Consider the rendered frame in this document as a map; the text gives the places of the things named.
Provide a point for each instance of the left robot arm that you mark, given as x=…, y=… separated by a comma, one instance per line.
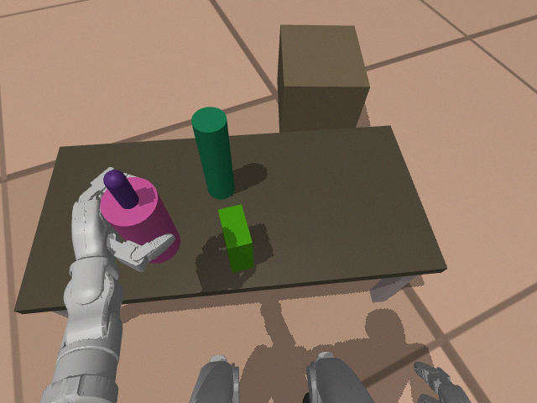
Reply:
x=86, y=365

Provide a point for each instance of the coffee table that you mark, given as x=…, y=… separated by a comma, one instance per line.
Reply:
x=322, y=207

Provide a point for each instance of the right robot hand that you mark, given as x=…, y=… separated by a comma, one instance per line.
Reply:
x=440, y=382

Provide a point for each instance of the left robot hand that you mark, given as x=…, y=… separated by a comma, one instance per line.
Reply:
x=93, y=235

